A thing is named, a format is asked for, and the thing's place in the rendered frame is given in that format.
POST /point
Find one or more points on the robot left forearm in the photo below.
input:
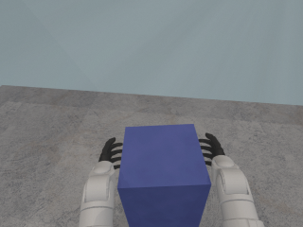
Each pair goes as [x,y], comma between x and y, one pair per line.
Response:
[98,196]

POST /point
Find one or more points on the robot left hand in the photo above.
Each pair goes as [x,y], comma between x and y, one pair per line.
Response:
[107,153]

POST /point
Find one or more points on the robot right forearm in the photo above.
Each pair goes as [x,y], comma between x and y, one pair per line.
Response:
[234,194]

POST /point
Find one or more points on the carton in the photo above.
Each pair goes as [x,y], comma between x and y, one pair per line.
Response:
[163,179]

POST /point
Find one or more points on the robot right hand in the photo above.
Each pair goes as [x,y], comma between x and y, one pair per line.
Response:
[215,149]

